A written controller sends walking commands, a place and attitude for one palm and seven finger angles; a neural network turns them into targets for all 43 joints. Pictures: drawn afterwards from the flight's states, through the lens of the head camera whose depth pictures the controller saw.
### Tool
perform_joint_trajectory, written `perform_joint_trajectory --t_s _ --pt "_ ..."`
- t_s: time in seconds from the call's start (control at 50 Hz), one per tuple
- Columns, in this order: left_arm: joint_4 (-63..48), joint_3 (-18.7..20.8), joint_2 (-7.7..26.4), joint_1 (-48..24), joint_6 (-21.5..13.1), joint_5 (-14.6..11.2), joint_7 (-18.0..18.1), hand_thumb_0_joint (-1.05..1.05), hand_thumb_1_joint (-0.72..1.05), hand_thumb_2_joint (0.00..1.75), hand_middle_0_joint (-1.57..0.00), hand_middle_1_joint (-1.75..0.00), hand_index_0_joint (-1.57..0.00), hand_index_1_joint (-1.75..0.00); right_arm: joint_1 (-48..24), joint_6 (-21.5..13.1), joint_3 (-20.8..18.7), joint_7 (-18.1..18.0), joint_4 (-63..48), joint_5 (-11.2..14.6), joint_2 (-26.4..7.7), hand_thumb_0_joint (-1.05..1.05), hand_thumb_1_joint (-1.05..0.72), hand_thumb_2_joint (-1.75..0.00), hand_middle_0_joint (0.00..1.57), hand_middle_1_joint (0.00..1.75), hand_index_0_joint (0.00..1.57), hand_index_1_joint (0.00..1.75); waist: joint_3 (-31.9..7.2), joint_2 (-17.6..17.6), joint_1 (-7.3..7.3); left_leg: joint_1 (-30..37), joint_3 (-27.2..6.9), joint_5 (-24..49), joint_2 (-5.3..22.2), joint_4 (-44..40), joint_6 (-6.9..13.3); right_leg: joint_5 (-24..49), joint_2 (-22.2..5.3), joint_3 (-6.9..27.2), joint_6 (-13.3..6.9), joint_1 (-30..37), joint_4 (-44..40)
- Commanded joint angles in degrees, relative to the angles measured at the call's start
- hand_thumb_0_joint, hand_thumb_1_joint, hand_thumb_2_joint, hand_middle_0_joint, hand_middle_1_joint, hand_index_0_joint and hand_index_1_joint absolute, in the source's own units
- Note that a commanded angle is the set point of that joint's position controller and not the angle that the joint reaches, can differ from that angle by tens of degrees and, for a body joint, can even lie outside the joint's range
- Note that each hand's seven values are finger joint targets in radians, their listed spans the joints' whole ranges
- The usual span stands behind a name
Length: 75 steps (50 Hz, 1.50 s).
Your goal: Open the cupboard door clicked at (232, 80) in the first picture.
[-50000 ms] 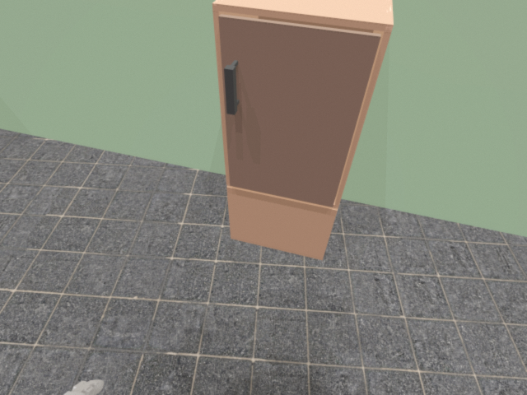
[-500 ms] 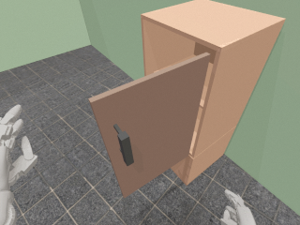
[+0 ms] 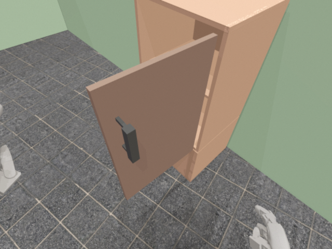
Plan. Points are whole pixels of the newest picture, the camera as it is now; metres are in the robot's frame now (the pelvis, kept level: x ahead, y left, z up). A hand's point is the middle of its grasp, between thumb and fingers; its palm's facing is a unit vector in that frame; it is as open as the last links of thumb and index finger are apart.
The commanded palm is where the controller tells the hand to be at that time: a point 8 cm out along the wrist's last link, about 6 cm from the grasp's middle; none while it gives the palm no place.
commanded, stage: step back with the hand held close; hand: left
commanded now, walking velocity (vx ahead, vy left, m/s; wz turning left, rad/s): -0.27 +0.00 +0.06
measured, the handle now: (126, 139) +0.37 +0.13 +0.04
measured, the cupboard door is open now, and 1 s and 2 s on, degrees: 87 87 87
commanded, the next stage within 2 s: stop stepping back and stand still in 0.64 s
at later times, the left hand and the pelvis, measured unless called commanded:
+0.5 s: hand out of the picture +0.12 +0.27 +0.19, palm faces +0.53 -0.71 -0.46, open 7.4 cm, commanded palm +0.06 +0.29 +0.18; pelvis -0.08 -0.01 +0.00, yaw +1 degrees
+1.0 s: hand out of the picture +0.03 +0.20 +0.16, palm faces +0.33 -0.77 -0.55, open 7.4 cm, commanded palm -0.03 +0.23 +0.18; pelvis -0.18 -0.06 +0.00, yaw -3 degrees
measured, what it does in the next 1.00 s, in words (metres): walks backwards: right foot, then left foot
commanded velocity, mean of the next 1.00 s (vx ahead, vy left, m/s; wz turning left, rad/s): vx -0.20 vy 0.02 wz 0.02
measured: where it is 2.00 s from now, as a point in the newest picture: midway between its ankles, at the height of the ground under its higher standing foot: outside the picture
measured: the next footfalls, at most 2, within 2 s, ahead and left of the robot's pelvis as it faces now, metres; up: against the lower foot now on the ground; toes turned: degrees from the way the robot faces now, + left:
right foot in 0.62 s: -0.18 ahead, -0.15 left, +0.00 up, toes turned -2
left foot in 0.84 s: -0.10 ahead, +0.03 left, +0.00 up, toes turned +0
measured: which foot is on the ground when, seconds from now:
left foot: down 0.00-0.66, up 0.68-0.82, down 0.84-1.00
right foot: down 0.00-0.32, up 0.34-0.60, down 0.62-1.00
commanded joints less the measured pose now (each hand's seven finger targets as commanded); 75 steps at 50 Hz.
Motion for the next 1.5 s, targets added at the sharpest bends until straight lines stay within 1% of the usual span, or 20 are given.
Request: perform_joint_trajectory --t_s 0.0,0.08,0.18,0.24,0.3,0.34,0.4,0.5,0.6,0.66,0.72,0.8,0.84,0.88,1.0,1.08,1.16,1.28,1.36,1.48 --pt "-11.1 5.9 6.2 -2.6 -2.8 1.3 2.4 0.0 0.9 0.9 -0.2 -0.3 -0.2 -0.3 -3.8 -4.0 -2.8 -1.1 -8.5 -1.2 -7.3 0.0 -0.9 -0.9 0.2 0.3 0.2 0.3 -4.4 9.8 0.21 -22.7 -12.6 -1.6 13.9 -14.3 1.5 -0.1 0.5 2.2 0.3 19.5 12.0" --pt "-10.6 6.5 6.9 -6.6 -3.7 2.3 3.1 0.0 0.9 0.9 -0.2 -0.3 -0.2 -0.3 -2.5 -5.0 -3.1 -1.4 -7.7 -1.6 -7.1 0.0 -0.9 -0.9 0.2 0.3 0.2 0.3 -1.5 6.6 -0.76 -28.1 -12.9 -15.0 12.7 -10.5 3.2 0.4 -0.3 4.5 -0.7 18.6 11.3" --pt "-12.1 6.7 9.6 -8.9 -5.0 0.2 1.7 0.0 0.9 0.9 -0.2 -0.3 -0.2 -0.3 -2.5 -5.3 -2.7 0.2 -6.3 0.9 -5.5 0.0 -0.9 -0.9 0.2 0.3 0.2 0.3 -6.8 -6.0 -1.21 -4.6 -6.0 -8.8 2.5 10.6 -1.6 -5.7 -13.2 19.9 -6.6 -1.9 -10.3" --pt "-14.3 8.0 10.8 -6.2 -5.7 -0.3 1.6 0.0 0.9 0.9 -0.2 -0.3 -0.2 -0.3 -3.6 -5.7 -1.4 0.5 -6.1 1.1 -4.8 0.0 -0.9 -0.9 0.2 0.3 0.2 0.3 -6.7 -3.5 -0.74 -1.8 -7.1 -6.7 4.1 2.3 -0.9 -8.7 -10.5 13.7 -4.5 -3.5 -6.8" --pt "-16.7 10.3 10.1 -3.3 -7.0 0.1 1.9 0.0 0.9 0.9 -0.2 -0.3 -0.2 -0.3 -5.0 -6.6 -1.8 0.0 -7.2 0.7 -6.6 0.0 -0.9 -0.9 0.2 0.3 0.2 0.3 -6.1 18.6 0.39 -19.1 -23.8 -19.7 19.0 -19.8 4.0 -10.6 2.3 1.5 1.2 8.9 18.2" --pt "-13.2 10.7 10.1 -5.0 -7.2 1.0 2.1 0.0 0.9 0.9 -0.2 -0.3 -0.2 -0.3 -3.6 -7.9 -2.3 0.1 -5.8 -0.2 -5.2 0.0 -0.9 -0.9 0.2 0.3 0.2 0.3 -3.7 14.8 -0.46 -26.8 -26.2 -22.0 24.3 -24.8 7.7 -16.1 3.4 3.5 1.3 10.3 37.2" --pt "-9.6 7.5 7.2 -4.3 -6.5 -0.8 2.1 0.0 0.9 0.9 -0.2 -0.3 -0.2 -0.3 -3.8 -9.3 -2.8 0.5 -3.8 0.5 -5.3 0.0 -0.9 -0.9 0.2 0.3 0.2 0.3 -3.9 5.7 0.02 -9.0 -18.2 -0.7 20.2 -15.9 6.2 -19.4 1.9 2.2 1.3 -1.5 28.1" --pt "-11.1 1.7 4.6 -6.5 -5.1 -1.7 1.3 0.0 0.9 0.9 -0.2 -0.3 -0.2 -0.3 -3.8 -10.3 -2.0 1.3 -1.6 0.6 -5.7 0.0 -0.9 -0.9 0.2 0.3 0.2 0.3 -7.5 14.2 -0.26 3.6 -14.6 7.9 17.2 -17.5 3.1 -20.8 2.4 -2.3 1.0 1.7 7.7" --pt "-17.1 7.0 11.7 -5.2 -6.0 -2.7 0.1 0.0 0.9 0.9 -0.2 -0.3 -0.2 -0.3 -6.5 -8.5 -1.5 1.5 -2.9 0.6 -4.9 0.0 -0.9 -0.9 0.2 0.3 0.2 0.3 -13.6 4.8 1.38 7.2 -5.6 17.0 10.1 -6.3 -1.6 6.0 -2.2 0.7 -1.0 9.9 -12.8" --pt "-17.3 11.4 15.5 -3.0 -7.0 -2.8 0.2 0.0 0.9 0.9 -0.2 -0.3 -0.2 -0.3 -9.2 -7.1 -0.7 0.9 -5.4 1.9 -2.8 0.0 -0.9 -0.9 0.2 0.3 0.2 0.3 -12.1 -9.2 2.58 -8.8 -1.4 -7.2 1.5 14.1 -3.7 42.5 -15.2 9.7 -2.9 13.5 -9.6" --pt "-14.7 12.8 14.5 3.8 -4.6 -2.2 -0.4 0.0 0.9 0.9 -0.2 -0.3 -0.2 -0.3 -9.6 -6.0 0.4 0.3 -6.4 2.0 -1.5 0.0 -0.9 -0.9 0.2 0.3 0.2 0.3 -13.8 -8.5 2.27 -17.3 -3.5 -9.1 2.9 15.5 -4.3 56.1 -15.7 6.2 -4.7 22.5 -3.0" --pt "-13.1 9.3 10.5 5.5 -3.9 -3.0 0.6 0.0 0.9 0.9 -0.2 -0.3 -0.2 -0.3 -6.2 -5.3 0.1 -0.6 -5.0 1.4 -4.4 0.0 -0.9 -0.9 0.2 0.3 0.2 0.3 -12.4 5.2 -1.18 2.0 -1.3 18.6 2.7 -7.6 -3.6 36.4 -8.1 2.0 -1.9 15.6 1.2" --pt "-13.6 8.6 10.9 6.5 -3.6 -3.1 1.0 0.0 0.9 0.9 -0.2 -0.3 -0.2 -0.3 -3.8 -6.0 -1.6 -0.3 -5.7 2.1 -6.8 0.0 -0.9 -0.9 0.2 0.3 0.2 0.3 -15.8 9.2 0.41 13.0 -9.6 46.6 12.3 -6.8 0.0 5.8 -2.0 0.4 1.4 8.2 5.5" --pt "-10.8 7.9 10.3 7.6 -3.3 -2.8 1.0 0.0 0.9 0.9 -0.2 -0.3 -0.2 -0.3 -2.9 -7.2 -2.2 0.4 -5.7 2.2 -7.0 0.0 -0.9 -0.9 0.2 0.3 0.2 0.3 -14.4 12.0 0.57 18.3 -13.2 54.3 15.2 -5.2 1.7 -13.4 0.3 -0.1 1.0 0.3 4.3" --pt "-13.8 7.6 10.7 1.7 -2.9 -2.1 1.0 0.0 0.9 0.9 -0.2 -0.3 -0.2 -0.3 -5.4 -7.8 -1.0 0.3 -5.7 1.4 -7.2 0.0 -0.9 -0.9 0.2 0.3 0.2 0.3 -6.8 6.8 0.15 -6.7 -11.1 7.3 11.9 -10.6 1.1 -7.9 -1.3 -0.3 0.5 15.9 -3.4" --pt "-10.1 7.7 11.4 -1.0 -3.1 -2.1 0.8 0.0 0.9 0.9 -0.2 -0.3 -0.2 -0.3 -5.3 -5.6 -2.5 0.5 -4.3 1.3 -6.6 0.0 -0.9 -0.9 0.2 0.3 0.2 0.3 0.0 -7.9 0.31 -8.9 -6.1 -7.8 2.3 22.7 -3.7 -34.8 -19.0 26.9 -8.7 -3.2 -24.6" --pt "-4.6 4.6 9.2 -7.8 -4.1 -0.9 0.5 0.0 0.9 0.9 -0.2 -0.3 -0.2 -0.3 -3.7 -5.7 -0.9 0.1 -2.2 0.4 -4.7 0.0 -0.9 -0.9 0.2 0.3 0.2 0.3 -1.1 -3.2 -1.4 -9.1 -4.3 -2.8 5.3 20.0 -2.9 -26.6 -14.6 13.1 -7.3 -1.3 -19.0" --pt "-6.4 4.3 9.3 -5.8 -4.2 -0.7 1.4 0.0 0.9 0.9 -0.2 -0.3 -0.2 -0.3 -2.5 -7.9 -1.0 -1.3 -2.4 0.2 -4.8 0.0 -0.9 -0.9 0.2 0.3 0.2 0.3 -3.4 -1.4 0.01 2.0 0.3 -5.6 3.2 -6.3 -0.6 -26.2 -10.9 10.0 -5.1 3.9 -13.5" --pt "-13.6 7.3 10.7 -4.7 -5.3 -0.8 1.9 0.0 0.9 0.9 -0.2 -0.3 -0.2 -0.3 -2.9 -9.0 -1.2 -0.5 -4.1 0.7 -6.3 0.0 -0.9 -0.9 0.2 0.3 0.2 0.3 -7.3 10.8 0.46 2.3 -15.0 1.8 14.9 -11.3 3.6 -5.4 -0.7 -1.1 0.0 6.6 6.6" --pt "-7.4 6.2 9.3 -7.0 -4.3 -0.7 1.4 0.0 0.9 0.9 -0.2 -0.3 -0.2 -0.3 -3.6 -9.6 -1.2 -0.5 -2.5 0.8 -6.0 0.0 -0.9 -0.9 0.2 0.3 0.2 0.3 1.4 3.0 -0.32 -11.5 -5.9 -10.6 8.8 -6.2 0.4 -12.2 -3.0 5.1 -1.9 9.7 -3.1"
